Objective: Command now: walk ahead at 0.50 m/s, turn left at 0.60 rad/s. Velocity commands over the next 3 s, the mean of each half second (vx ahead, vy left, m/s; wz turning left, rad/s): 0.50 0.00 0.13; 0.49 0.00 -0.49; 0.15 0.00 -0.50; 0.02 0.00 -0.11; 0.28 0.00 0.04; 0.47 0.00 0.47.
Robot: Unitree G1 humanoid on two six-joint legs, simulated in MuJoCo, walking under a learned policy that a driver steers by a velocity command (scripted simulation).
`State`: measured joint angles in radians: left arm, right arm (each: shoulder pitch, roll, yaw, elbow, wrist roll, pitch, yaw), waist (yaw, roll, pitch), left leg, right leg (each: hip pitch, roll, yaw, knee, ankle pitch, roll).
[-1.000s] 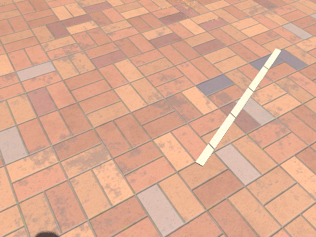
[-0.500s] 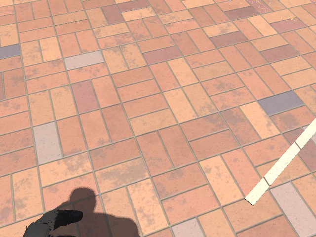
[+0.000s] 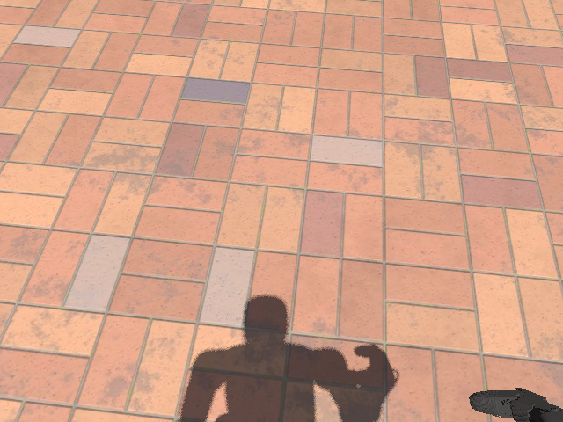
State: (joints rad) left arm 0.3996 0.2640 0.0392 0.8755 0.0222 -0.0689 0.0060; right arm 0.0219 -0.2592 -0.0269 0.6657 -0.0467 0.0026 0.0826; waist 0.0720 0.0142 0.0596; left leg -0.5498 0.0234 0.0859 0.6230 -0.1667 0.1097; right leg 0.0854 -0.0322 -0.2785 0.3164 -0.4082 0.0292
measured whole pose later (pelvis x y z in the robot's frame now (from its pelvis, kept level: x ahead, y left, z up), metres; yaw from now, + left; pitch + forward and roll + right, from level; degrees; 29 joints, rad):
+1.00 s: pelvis +0.57 -0.01 +0.01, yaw -16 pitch +2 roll +0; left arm 0.41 0.28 0.07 0.86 0.00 -0.03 0.00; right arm 0.05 -0.26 0.00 0.72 -0.04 -0.04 0.02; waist 0.08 0.03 0.05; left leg -0.63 0.06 -0.05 0.67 -0.06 -0.05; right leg -0.05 0.15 0.16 0.33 -0.29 -0.12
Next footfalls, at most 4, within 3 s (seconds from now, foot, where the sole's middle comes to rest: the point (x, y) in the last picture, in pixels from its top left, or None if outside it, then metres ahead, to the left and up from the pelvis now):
0.02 left None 0.18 0.08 -0.76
0.60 right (333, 395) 0.50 -0.06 -0.76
1.08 left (297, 272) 0.82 0.04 -0.76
1.52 right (366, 327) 0.68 -0.14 -0.76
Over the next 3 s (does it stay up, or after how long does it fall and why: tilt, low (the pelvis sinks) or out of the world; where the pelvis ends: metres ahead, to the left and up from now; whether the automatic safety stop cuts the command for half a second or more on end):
stays up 1.00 -0.18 0.01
